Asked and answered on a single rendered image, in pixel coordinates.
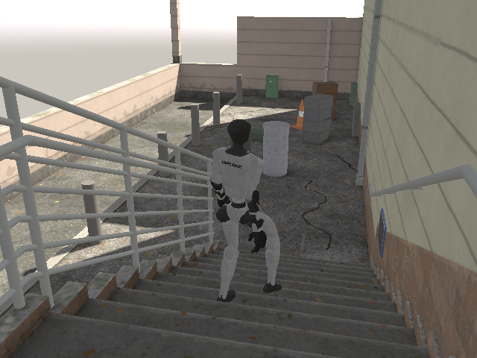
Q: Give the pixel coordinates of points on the stairs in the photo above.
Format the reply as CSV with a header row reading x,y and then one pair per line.
x,y
327,307

